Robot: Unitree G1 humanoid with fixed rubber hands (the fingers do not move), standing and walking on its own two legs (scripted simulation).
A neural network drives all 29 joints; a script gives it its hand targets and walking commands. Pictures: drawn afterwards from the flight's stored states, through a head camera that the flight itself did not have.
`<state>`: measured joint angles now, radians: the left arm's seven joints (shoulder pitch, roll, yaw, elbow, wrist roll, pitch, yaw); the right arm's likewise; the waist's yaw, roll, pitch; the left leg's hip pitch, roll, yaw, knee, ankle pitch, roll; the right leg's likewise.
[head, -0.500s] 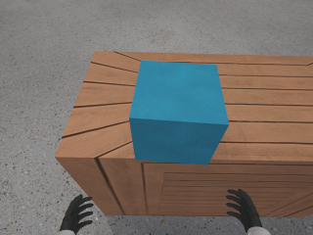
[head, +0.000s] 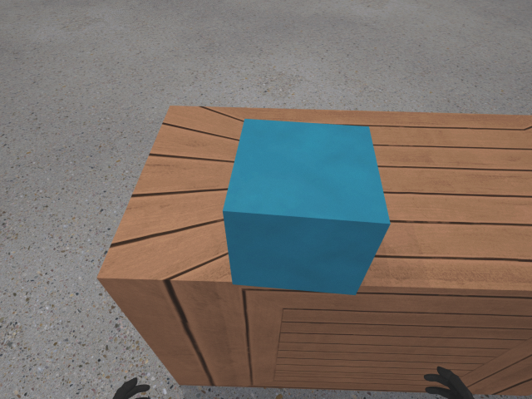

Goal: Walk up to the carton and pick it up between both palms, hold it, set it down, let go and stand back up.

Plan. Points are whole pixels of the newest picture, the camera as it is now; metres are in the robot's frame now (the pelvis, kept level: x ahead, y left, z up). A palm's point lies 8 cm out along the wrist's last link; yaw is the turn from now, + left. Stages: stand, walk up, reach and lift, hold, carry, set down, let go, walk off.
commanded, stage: stand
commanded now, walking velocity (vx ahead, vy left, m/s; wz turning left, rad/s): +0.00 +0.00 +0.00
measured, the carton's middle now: (299, 206) +0.40 -0.05 +0.07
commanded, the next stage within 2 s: none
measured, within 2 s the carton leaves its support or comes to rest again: neither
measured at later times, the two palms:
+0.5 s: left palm out of the picture +0.08 +0.26 -0.11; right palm out of the picture +0.09 -0.28 -0.08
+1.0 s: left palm out of the picture +0.03 +0.27 -0.12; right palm out of the picture +0.04 -0.29 -0.09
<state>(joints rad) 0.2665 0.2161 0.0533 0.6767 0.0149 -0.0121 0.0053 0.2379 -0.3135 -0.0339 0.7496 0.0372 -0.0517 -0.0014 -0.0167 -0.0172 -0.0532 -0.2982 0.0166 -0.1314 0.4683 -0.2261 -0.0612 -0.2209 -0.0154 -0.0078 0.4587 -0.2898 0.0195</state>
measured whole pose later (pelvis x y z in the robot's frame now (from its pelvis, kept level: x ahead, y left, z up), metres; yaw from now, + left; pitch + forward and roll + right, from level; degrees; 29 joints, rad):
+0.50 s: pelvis -0.02 +0.01 +0.00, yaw +0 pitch +1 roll -1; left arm 0.29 0.23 0.05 0.77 0.01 -0.03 0.00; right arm 0.24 -0.33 -0.03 0.80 0.04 -0.04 0.00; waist -0.01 -0.01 -0.08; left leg -0.30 0.02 -0.13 0.49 -0.21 -0.06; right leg -0.21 -0.01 -0.01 0.46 -0.27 0.02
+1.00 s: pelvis -0.04 +0.01 +0.00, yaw +0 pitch -1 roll -1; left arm 0.31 0.25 0.05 0.83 0.01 -0.03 0.00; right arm 0.24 -0.33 -0.03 0.88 0.04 -0.03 0.00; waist -0.01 -0.01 -0.07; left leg -0.30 0.02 -0.13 0.49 -0.18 -0.06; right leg -0.21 -0.01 -0.01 0.46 -0.23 0.02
